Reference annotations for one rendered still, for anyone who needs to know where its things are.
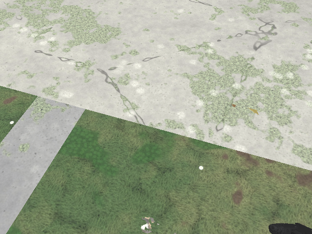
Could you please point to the right robot hand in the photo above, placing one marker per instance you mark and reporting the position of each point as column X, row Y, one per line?
column 289, row 228

